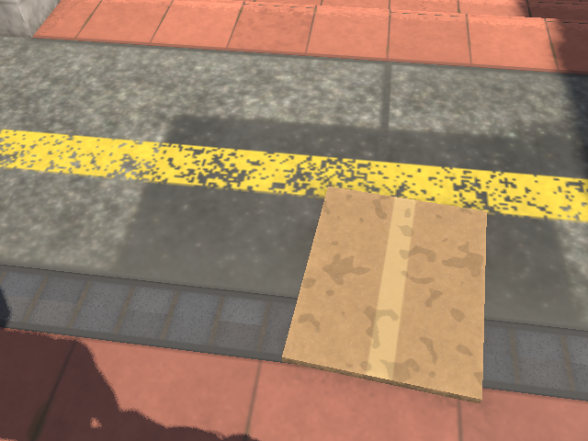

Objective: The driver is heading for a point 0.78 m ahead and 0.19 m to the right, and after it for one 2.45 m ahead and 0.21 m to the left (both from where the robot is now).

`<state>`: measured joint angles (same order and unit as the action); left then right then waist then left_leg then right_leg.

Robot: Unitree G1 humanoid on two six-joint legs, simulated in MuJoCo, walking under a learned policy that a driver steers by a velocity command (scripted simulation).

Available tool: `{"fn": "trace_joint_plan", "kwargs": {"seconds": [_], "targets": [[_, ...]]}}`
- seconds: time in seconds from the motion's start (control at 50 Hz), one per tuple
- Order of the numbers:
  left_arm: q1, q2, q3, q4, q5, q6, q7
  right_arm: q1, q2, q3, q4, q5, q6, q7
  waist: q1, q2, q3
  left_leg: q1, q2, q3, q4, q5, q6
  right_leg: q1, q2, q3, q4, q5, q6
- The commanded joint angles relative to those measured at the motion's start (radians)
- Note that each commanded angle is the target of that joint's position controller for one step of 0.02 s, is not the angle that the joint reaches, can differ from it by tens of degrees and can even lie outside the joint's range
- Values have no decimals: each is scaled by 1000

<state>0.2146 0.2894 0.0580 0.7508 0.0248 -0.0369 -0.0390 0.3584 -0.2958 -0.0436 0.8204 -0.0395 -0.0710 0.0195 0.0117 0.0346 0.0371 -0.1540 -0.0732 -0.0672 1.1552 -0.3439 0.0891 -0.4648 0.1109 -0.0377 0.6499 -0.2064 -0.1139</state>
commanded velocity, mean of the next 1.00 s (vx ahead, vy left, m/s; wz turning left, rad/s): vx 0.82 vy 0.00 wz -0.54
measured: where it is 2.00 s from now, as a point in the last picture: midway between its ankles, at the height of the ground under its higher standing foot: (418, 259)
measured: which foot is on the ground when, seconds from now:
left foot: up 0.00-0.34, down 0.36-0.78, up 0.80-1.00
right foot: down 0.00-0.36, up 0.38-0.78, down 0.80-1.00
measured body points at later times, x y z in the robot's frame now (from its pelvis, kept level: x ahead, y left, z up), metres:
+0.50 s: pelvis +0.44 -0.01 +0.02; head +0.46 -0.02 +0.47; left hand +0.60 +0.25 -0.10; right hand +0.50 -0.32 -0.07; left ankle +0.51 +0.11 -0.71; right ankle +0.27 -0.05 -0.60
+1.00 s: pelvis +0.76 -0.20 +0.04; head +0.80 -0.23 +0.49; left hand +1.01 -0.07 -0.07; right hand +0.69 -0.49 -0.08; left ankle +0.83 -0.04 -0.58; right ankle +0.78 -0.28 -0.69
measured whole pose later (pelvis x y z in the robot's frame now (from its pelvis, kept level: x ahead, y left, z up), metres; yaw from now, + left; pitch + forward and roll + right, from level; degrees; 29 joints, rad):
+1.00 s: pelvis +0.76 -0.20 +0.04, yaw -32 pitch +1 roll -1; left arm 0.16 0.23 0.01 0.77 0.02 -0.09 -0.03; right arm 0.25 -0.28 -0.06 0.79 0.05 -0.03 -0.04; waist -0.01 0.02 0.09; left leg -0.57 0.09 -0.08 1.28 -0.39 -0.06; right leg -0.32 0.05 -0.16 0.47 -0.17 -0.11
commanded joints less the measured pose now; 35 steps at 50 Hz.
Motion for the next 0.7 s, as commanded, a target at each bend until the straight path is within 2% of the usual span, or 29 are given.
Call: {"fn": "trace_joint_plan", "kwargs": {"seconds": [0.02,0.04,0.08,0.1,0.14,0.18,0.24,0.28,0.3,0.32,0.34,0.36,0.38,0.4,0.42,0.44,0.46,0.48,0.5,0.52,0.56,0.6,0.64,0.66,0.68,0.7], "targets": [[179,133,47,24,-5,-14,1,-128,-94,1,-155,-21,-48,6,36,-21,-29,-517,90,-58,121,74,-4,394,-303,723,-443,-468,-180],[174,99,32,41,-3,-21,7,-136,-85,8,-167,-34,-37,3,-1,-37,4,-482,111,-55,61,63,-26,307,-261,658,-458,-392,-168],[173,107,29,54,-13,-35,15,-144,-65,22,-178,-44,-10,2,-30,-92,35,-470,136,-41,-33,41,-66,226,-210,573,-483,-310,-183],[179,113,31,53,-19,-40,17,-174,-68,27,-190,-42,-3,2,-30,-86,51,-484,148,-25,-75,56,-86,196,-200,543,-501,-280,-193],[203,128,37,48,-24,-48,21,-307,-67,37,-240,-27,-1,8,0,-65,97,-494,155,15,-229,167,-127,135,-181,511,-555,-201,-195],[217,139,47,45,-26,-51,19,-412,-47,51,-272,-14,-6,20,36,-72,110,-423,134,43,-404,313,-147,103,-144,466,-566,-87,-160],[273,155,57,58,-39,-53,17,-485,-40,54,-298,1,-9,24,88,-78,76,-343,104,55,-532,455,-135,180,-154,473,-531,119,-124],[284,163,59,65,-38,-50,25,-499,-49,50,-310,4,-12,18,89,-84,50,-306,85,50,-597,424,-125,275,-168,480,-463,301,-105],[272,173,61,62,-35,-47,32,-477,-60,45,-309,3,-15,13,73,-83,30,-250,69,52,-641,384,-120,304,-169,481,-416,395,-86],[263,192,64,62,-33,-47,37,-419,-88,32,-294,3,-18,2,44,-79,-22,-149,42,57,-659,317,-109,331,-167,474,-322,571,-63],[254,225,70,65,-28,-48,34,-293,-129,12,-260,6,-22,-13,-18,-67,-117,10,20,67,-660,226,-93,341,-146,448,-154,714,-40],[206,238,73,56,-26,-54,26,-106,-170,-9,-221,6,-28,-33,-126,-61,-216,255,76,26,-646,184,-71,232,-101,426,78,665,-17],[198,128,45,28,-27,-69,25,128,-255,-42,-193,-21,-29,-60,-198,55,-374,528,312,-190,-636,-170,-30,67,-51,345,406,326,-15],[273,-2,6,-14,-74,-63,32,111,-306,-53,-189,-50,-22,-58,-123,304,-479,693,591,-711,-833,-441,58,-224,40,217,684,-332,10],[209,79,7,-16,-45,-45,41,28,-252,-61,-186,-30,-11,-53,-106,252,-377,561,550,-789,-890,-544,74,-330,-61,160,764,-208,-6],[104,122,19,-14,-19,-33,34,-42,-145,-37,-192,-23,-8,-47,-114,120,-234,429,486,-580,-877,-422,50,-351,-111,132,745,-118,-6],[55,113,19,-19,-7,-26,20,-50,-99,-25,-170,-23,-10,-40,-103,31,-142,313,442,-412,-879,-199,40,-338,-142,123,715,-77,-1],[21,93,16,-30,3,-15,4,-35,-83,-19,-147,-26,-13,-40,-88,25,-94,239,406,-302,-894,-65,24,-325,-164,117,704,-72,3],[7,62,10,-48,10,1,-10,-5,-61,-12,-113,-20,-20,-38,-70,45,-54,189,382,-215,-908,13,10,-333,-178,109,719,-80,7],[-21,32,0,-73,9,15,-18,24,-38,-7,-82,-8,-31,-29,-57,67,-31,170,380,-159,-912,93,0,-363,-194,104,736,-87,5],[-90,3,-17,-133,8,34,-28,37,-21,-3,-47,12,-48,-15,-26,64,0,145,386,-50,-941,242,-17,-440,-214,96,762,-73,4],[-156,-1,-31,-196,9,41,-30,7,-32,-2,-32,7,-62,-14,16,78,28,84,374,76,-992,360,-38,-462,-216,78,780,-20,0],[-213,16,-40,-234,3,45,-31,-27,-37,0,-19,-2,-68,-17,51,55,91,7,320,214,-1045,442,-56,-429,-210,44,658,51,-6],[-244,25,-47,-243,3,47,-41,-21,-51,-1,-14,1,-66,-20,47,12,111,-17,286,278,-1073,466,-59,-370,-203,-11,525,93,-14],[-279,9,-58,-245,13,39,-50,7,-45,5,0,5,-64,-23,34,-40,147,-65,264,314,-1085,633,-52,-264,-166,-70,386,115,-26],[-274,-12,-68,-237,18,24,-57,54,-68,5,15,9,-66,-25,25,-59,141,-89,274,314,-1071,925,-36,-115,-111,-124,287,143,-38]]}}
Next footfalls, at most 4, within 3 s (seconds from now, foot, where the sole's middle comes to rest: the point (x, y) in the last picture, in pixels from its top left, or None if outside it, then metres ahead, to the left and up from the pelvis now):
0.36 left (275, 404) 0.55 0.10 -0.75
0.80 right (441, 298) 0.81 -0.31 -0.73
1.28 left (381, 231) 1.02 -0.18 -0.73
1.76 right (452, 231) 1.02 -0.37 -0.73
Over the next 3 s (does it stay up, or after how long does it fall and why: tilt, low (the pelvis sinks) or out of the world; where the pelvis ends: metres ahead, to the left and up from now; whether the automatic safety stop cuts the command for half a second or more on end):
stays up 1.37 -0.09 0.02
